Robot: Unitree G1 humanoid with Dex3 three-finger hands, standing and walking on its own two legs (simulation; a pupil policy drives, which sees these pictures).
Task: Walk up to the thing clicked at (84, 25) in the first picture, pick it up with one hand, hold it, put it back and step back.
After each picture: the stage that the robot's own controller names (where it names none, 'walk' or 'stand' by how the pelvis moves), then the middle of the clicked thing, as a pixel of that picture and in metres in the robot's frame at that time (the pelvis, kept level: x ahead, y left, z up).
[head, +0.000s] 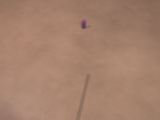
stand; (83, 24) +1.92 +0.00 -0.72
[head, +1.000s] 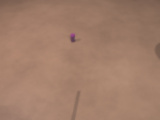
walk; (72, 37) +1.78 +0.28 -0.71
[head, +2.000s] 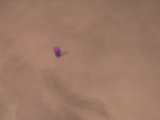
walk; (57, 52) +1.21 +0.38 -0.72
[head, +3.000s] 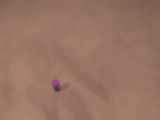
walk; (56, 85) +0.78 +0.31 -0.71
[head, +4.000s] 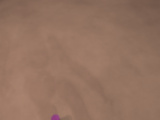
walk; out of the picture +0.48 +0.23 -0.70
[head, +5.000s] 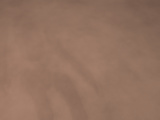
stand; out of the picture +0.36 +0.23 -0.71
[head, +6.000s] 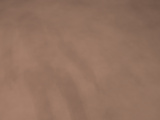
stand; out of the picture +0.33 +0.23 -0.72
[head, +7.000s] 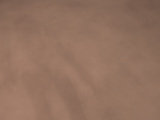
stand; out of the picture +0.33 +0.24 -0.72
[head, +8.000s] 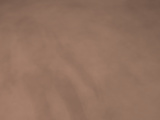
stand; out of the picture +0.33 +0.24 -0.73
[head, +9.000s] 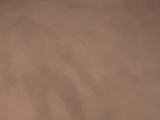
stand; out of the picture +0.32 +0.24 -0.73
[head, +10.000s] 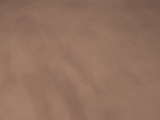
stand; out of the picture +0.31 +0.24 -0.73
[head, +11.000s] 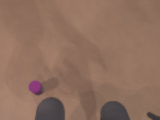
go down; (36, 88) +0.38 +0.25 -0.45
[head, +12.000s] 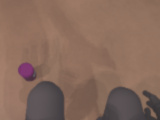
go down; (28, 72) +0.40 +0.28 -0.32
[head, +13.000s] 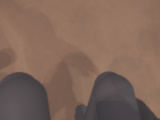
close in; out of the picture +0.36 +0.31 -0.23
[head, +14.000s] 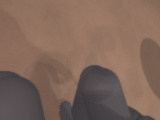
close; out of the picture +0.37 +0.32 -0.21
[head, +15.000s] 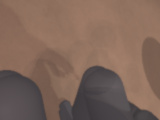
lift; out of the picture +0.34 +0.32 -0.21
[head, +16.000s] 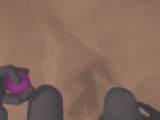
lift; (20, 87) +0.30 +0.23 -0.06
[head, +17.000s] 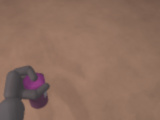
hold; (36, 91) +0.33 +0.17 +0.03
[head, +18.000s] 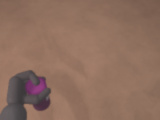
hold; (39, 94) +0.32 +0.17 +0.00
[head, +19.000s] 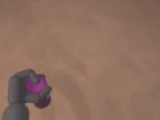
crouch; (39, 92) +0.32 +0.18 +0.00
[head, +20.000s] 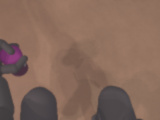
crouch; (15, 62) +0.41 +0.24 -0.11
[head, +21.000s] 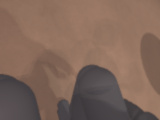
lower; out of the picture +0.37 +0.32 -0.22
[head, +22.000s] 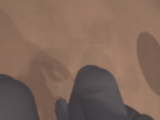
lower; out of the picture +0.37 +0.32 -0.22
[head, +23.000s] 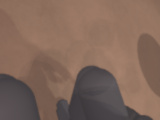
lower; out of the picture +0.37 +0.32 -0.22
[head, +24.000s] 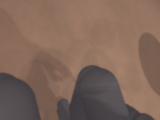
lower; out of the picture +0.36 +0.32 -0.22
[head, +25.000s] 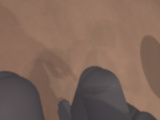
loosen; out of the picture +0.35 +0.31 -0.22
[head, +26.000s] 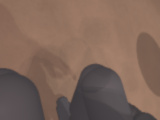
withdraw; out of the picture +0.35 +0.31 -0.21
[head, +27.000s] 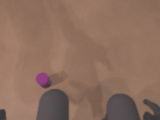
walk; (44, 80) +0.40 +0.25 -0.41
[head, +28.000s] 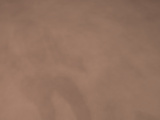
stand; out of the picture +0.33 +0.21 -0.66
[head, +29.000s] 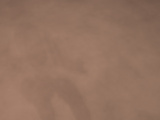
stand; out of the picture +0.34 +0.22 -0.66
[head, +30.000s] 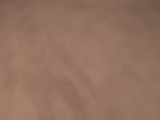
stand; out of the picture +0.35 +0.20 -0.71
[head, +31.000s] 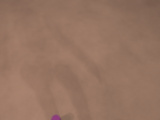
walk; out of the picture +0.38 +0.22 -0.70
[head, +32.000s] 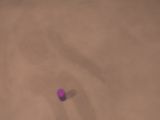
walk; (61, 95) +0.58 +0.25 -0.69
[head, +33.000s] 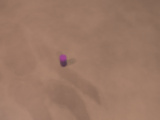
walk; (63, 60) +0.91 +0.19 -0.69
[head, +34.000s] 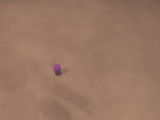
stand; (57, 70) +0.96 +0.25 -0.72
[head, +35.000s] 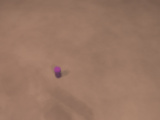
stand; (57, 72) +0.98 +0.26 -0.72
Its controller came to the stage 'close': yes
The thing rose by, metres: 0.70
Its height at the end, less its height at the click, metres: +0.00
